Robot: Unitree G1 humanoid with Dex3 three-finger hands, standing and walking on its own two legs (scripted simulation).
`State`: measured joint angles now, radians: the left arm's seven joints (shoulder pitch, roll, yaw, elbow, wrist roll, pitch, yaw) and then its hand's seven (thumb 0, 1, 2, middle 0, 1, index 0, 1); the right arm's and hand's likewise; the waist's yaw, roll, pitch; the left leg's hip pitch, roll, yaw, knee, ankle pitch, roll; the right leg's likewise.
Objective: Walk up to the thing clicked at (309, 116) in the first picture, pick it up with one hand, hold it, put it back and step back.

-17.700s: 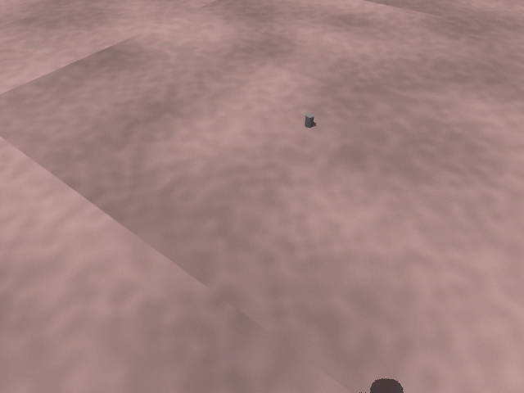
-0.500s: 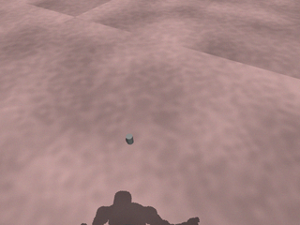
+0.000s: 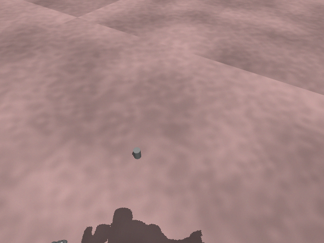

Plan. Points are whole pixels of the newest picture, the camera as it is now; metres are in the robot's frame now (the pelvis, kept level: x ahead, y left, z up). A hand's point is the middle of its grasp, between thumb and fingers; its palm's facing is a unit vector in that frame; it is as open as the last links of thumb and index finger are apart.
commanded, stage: walk up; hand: left
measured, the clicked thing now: (137, 153) +0.82 +0.20 -0.73
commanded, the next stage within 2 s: stand in 0.30 s
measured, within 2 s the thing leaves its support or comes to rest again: neither
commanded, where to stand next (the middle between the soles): +0.43 -0.02 m, yaw -2 degrees
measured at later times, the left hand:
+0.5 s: hand out of the picture +0.07 +0.26 -0.15, palm faces +0.00 -0.94 -0.33, open 7.4 cm
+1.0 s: hand out of the picture +0.07 +0.24 -0.15, palm faces -0.04 -0.94 -0.34, open 7.4 cm
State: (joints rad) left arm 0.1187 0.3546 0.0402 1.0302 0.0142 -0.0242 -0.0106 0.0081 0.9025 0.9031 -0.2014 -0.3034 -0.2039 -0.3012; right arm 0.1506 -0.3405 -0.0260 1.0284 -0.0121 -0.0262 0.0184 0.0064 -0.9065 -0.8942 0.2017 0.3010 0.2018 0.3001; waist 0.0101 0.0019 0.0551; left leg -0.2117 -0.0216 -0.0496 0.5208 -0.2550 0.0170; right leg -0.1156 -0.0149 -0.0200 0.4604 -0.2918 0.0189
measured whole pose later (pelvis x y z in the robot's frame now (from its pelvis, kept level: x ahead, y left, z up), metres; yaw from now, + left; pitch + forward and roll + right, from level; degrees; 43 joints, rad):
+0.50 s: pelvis +0.00 +0.00 +0.01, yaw +0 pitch -3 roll +0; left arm 0.10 0.34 0.02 1.13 0.01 0.00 0.00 0.01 0.90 0.90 -0.20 -0.30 -0.20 -0.30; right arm 0.06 -0.33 -0.01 1.09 0.00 -0.02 0.01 0.01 -0.91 -0.89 0.20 0.30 0.20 0.30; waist 0.02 0.00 0.08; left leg -0.14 -0.04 -0.04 0.38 -0.18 0.02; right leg -0.06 -0.03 -0.01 0.34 -0.23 0.03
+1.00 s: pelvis -0.01 -0.01 +0.01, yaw -1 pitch -3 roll +0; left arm 0.11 0.35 0.00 1.14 0.01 -0.01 -0.01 0.01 0.90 0.90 -0.20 -0.30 -0.20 -0.30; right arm 0.11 -0.35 0.00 1.15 0.00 -0.02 0.01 0.01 -0.91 -0.89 0.20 0.30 0.20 0.30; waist -0.01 0.00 0.05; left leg -0.14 -0.02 -0.04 0.33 -0.15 0.01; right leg -0.07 -0.02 -0.01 0.32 -0.21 0.02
